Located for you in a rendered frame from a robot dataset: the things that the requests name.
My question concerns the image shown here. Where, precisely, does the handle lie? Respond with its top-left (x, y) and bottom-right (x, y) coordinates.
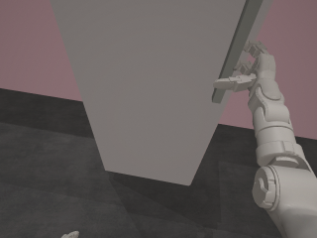
top-left (211, 0), bottom-right (264, 104)

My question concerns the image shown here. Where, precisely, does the robot right hand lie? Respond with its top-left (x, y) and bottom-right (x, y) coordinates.
top-left (213, 40), bottom-right (276, 92)

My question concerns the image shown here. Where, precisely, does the robot right upper arm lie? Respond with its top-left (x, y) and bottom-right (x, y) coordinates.
top-left (252, 165), bottom-right (317, 238)

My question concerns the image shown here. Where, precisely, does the robot right forearm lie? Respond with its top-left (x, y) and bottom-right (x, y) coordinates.
top-left (248, 78), bottom-right (317, 179)

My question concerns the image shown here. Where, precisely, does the fridge door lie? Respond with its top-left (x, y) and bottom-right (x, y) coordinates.
top-left (50, 0), bottom-right (271, 186)

